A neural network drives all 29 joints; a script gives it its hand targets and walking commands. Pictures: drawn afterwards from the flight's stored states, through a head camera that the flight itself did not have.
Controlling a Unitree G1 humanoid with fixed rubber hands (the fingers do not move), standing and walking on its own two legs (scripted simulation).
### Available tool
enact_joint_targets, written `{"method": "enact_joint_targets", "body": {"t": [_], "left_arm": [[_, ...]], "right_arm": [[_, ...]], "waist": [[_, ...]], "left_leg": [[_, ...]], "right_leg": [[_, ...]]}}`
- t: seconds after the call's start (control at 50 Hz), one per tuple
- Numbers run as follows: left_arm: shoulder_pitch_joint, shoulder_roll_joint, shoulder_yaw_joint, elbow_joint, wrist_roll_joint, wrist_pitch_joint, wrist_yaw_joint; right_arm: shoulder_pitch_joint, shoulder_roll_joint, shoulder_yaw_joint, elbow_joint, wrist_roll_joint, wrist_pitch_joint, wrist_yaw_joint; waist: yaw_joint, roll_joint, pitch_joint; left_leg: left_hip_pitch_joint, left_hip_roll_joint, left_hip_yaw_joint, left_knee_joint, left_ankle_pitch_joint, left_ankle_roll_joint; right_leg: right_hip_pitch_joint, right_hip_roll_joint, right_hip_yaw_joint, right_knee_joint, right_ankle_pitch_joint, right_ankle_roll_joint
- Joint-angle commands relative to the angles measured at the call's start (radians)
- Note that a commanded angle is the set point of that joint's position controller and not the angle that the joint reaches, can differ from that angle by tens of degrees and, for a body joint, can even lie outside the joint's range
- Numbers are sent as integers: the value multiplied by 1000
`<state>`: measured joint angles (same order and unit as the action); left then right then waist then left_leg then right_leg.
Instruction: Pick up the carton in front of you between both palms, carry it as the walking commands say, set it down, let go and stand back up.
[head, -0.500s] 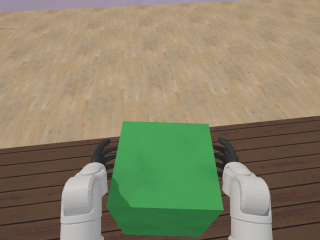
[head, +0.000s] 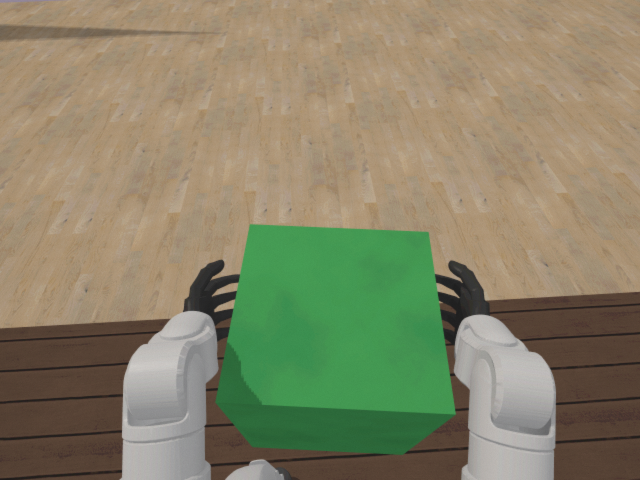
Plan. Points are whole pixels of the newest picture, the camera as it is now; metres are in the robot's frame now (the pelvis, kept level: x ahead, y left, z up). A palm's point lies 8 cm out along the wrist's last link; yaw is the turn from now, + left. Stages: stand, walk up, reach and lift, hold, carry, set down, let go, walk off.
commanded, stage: carry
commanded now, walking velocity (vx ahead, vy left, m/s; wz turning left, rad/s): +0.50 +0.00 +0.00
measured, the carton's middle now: (332, 349) +0.28 +0.01 +0.01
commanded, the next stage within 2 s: none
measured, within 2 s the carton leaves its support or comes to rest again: neither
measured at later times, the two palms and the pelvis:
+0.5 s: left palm (267, 134) +0.63 +0.13 +0.09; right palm (442, 138) +0.62 -0.17 +0.10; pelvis +0.34 +0.00 -0.01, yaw -2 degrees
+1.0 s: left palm (309, 41) +1.03 +0.09 +0.09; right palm (435, 40) +1.03 -0.21 +0.09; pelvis +0.65 -0.05 -0.02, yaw -3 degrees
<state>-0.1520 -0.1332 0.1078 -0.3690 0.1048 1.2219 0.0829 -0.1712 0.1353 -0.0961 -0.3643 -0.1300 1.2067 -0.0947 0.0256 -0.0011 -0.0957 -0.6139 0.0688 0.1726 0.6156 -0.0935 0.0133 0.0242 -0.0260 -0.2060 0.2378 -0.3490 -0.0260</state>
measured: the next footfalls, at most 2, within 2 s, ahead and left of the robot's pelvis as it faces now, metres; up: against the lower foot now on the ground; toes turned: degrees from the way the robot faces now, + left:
left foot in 0.08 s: +0.25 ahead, +0.10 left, +0.00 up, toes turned +10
right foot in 0.56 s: +0.57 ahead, -0.11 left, +0.00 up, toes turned -10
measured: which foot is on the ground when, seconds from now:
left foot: up 0.00-0.06, down 0.08-0.56, up 0.58-0.98, down 1.00-1.00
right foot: down 0.00-0.12, up 0.14-0.54, down 0.56-1.00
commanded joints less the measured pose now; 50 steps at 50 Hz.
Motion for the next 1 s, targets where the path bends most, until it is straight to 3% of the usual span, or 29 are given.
{"method": "enact_joint_targets", "body": {"t": [0.0,0.04,0.06,0.08,0.1,0.12,0.14,0.18,0.22,0.28,0.36,0.46,0.5,0.52,0.54,0.56,0.58,0.6,0.62,0.64,0.66,0.7,0.8,0.84,0.9,0.92,0.94,0.96,0.98], "left_arm": [[-441,-884,-704,-50,-411,-4,-273],[-443,-879,-703,-56,-406,-6,-272],[-447,-877,-705,-59,-403,-8,-272],[-456,-868,-708,-60,-397,-10,-274],[-482,-875,-722,-88,-406,-5,-273],[-488,-885,-726,-76,-403,-11,-273],[-490,-913,-730,-63,-405,-21,-272],[-482,-961,-731,-59,-406,-45,-269],[-464,-982,-736,-46,-393,-64,-259],[-438,-972,-743,-25,-368,-87,-238],[-509,-906,-757,-26,-368,-90,-216],[-744,-748,-724,24,-399,-62,-196],[-836,-700,-676,90,-407,-46,-187],[-858,-684,-645,140,-408,-40,-182],[-880,-669,-609,193,-410,-37,-178],[-921,-657,-580,235,-410,-31,-173],[-970,-640,-555,272,-411,-30,-170],[-1028,-673,-548,300,-438,-31,-174],[-1092,-723,-550,316,-466,-38,-178],[-1172,-782,-553,320,-495,-45,-185],[-1255,-835,-559,312,-517,-53,-190],[-1370,-914,-557,303,-548,-64,-193],[-1404,-982,-508,351,-545,-60,-191],[-1395,-993,-496,360,-533,-57,-193],[-1359,-998,-494,345,-505,-52,-194],[-1336,-1000,-498,334,-495,-49,-193],[-1299,-997,-500,331,-483,-44,-191],[-1277,-990,-506,324,-472,-40,-190],[-1262,-979,-515,320,-462,-38,-190]], "right_arm": [[-387,920,710,-9,388,8,240],[-383,920,711,-6,398,5,248],[-379,919,706,-2,399,3,253],[-371,923,704,0,397,3,258],[-372,914,695,33,388,-10,265],[-367,946,704,33,407,-15,269],[-391,963,714,15,424,-21,272],[-424,1003,736,-12,448,-37,276],[-447,1008,753,-28,464,-49,280],[-432,968,760,-21,473,-58,291],[-468,879,751,0,471,-61,289],[-678,730,703,79,451,-46,245],[-788,699,673,146,450,-33,224],[-843,690,656,181,451,-26,213],[-892,689,637,218,451,-17,205],[-940,684,618,256,449,-11,198],[-980,714,602,288,468,-4,192],[-1045,727,575,322,472,-2,184],[-1094,770,554,345,478,-2,179],[-1136,812,536,368,482,-7,178],[-1169,852,526,393,486,-14,177],[-1223,910,505,420,490,-26,174],[-1243,959,455,479,464,-36,157],[-1248,976,453,481,456,-37,153],[-1244,995,467,443,452,-35,151],[-1228,998,479,426,451,-30,153],[-1212,993,483,413,451,-27,156],[-1194,993,491,404,449,-24,162],[-1164,990,494,399,443,-22,170]], "waist": [[-6,-164,-107],[-24,-167,-176],[-42,-128,-230],[-67,-50,-302],[-61,225,-380],[-55,245,-344],[-56,187,-321],[-53,20,-301],[-44,57,-306],[-43,112,-273],[-56,147,-189],[-72,152,-113],[-46,151,-122],[-6,128,-167],[36,46,-242],[69,-118,-311],[49,-386,-359],[46,-354,-374],[49,-277,-379],[47,-139,-384],[39,-58,-381],[24,-65,-402],[33,-81,-399],[38,-79,-364],[42,-147,-367],[24,-175,-397],[5,-164,-414],[-32,-154,-423],[-99,-98,-438]], "left_leg": [[99,-52,83,-105,95,26],[326,-112,140,-157,81,32],[521,-117,139,-175,21,32],[717,43,-67,-185,-124,47],[923,325,-592,-293,-295,218],[915,360,-707,-401,-159,254],[878,341,-586,-370,-15,243],[762,291,-408,-337,133,179],[687,250,-292,-365,86,133],[664,216,-192,-385,81,143],[661,176,-103,-373,135,138],[620,167,-58,-329,155,124],[601,174,-37,-241,233,107],[567,145,9,-111,311,85],[505,82,53,109,330,55],[361,38,50,385,104,19],[43,-137,-28,633,-385,-18],[-60,-104,-164,789,-421,22],[-101,-69,-195,846,-386,50],[-123,-43,-195,854,-360,63],[-119,-18,-201,802,-309,67],[-92,-8,-192,716,-259,63],[-181,-24,-137,490,-222,43],[-121,-52,-99,255,-121,35],[62,-130,10,30,0,40],[130,-124,11,100,121,67],[178,-137,10,57,103,80],[274,-152,10,-6,86,91],[442,-132,-3,-110,155,91]], "right_leg": [[96,-194,50,32,804,-63],[69,-173,-26,225,924,-31],[-26,-143,-48,386,840,-11],[-186,-130,-21,597,538,7],[-499,2,24,907,220,52],[-648,39,138,1061,-112,36],[-689,-17,195,1123,-101,10],[-673,-85,215,1035,-21,-11],[-617,-90,189,907,41,-6],[-641,-65,131,750,60,13],[-683,-57,66,537,181,15],[-603,-29,31,386,283,-29],[-504,-12,20,366,252,-57],[-359,28,-20,336,223,-63],[-164,69,-42,313,155,-55],[-14,-114,227,251,42,-59],[169,-340,756,72,-21,-190],[194,-353,795,48,-14,-239],[177,-328,702,105,138,-240],[154,-309,613,161,275,-228],[103,-291,533,179,353,-207],[68,-272,454,172,374,-185],[131,-231,332,212,598,-197],[92,-172,256,203,704,-176],[80,-108,132,241,858,-141],[73,-125,102,316,956,-127],[76,-115,74,385,1013,-115],[46,-113,54,486,1059,-94],[-51,-95,31,641,972,-68]]}}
